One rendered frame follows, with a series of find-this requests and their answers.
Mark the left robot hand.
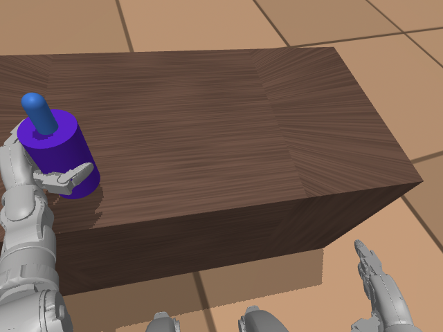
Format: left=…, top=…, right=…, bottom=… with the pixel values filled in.
left=0, top=119, right=94, bottom=195

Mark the bottle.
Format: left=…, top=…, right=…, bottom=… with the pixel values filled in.
left=17, top=93, right=100, bottom=199

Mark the left robot arm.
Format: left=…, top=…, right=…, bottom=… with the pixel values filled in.
left=0, top=185, right=73, bottom=332

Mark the right robot hand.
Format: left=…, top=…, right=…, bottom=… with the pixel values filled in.
left=351, top=239, right=414, bottom=332

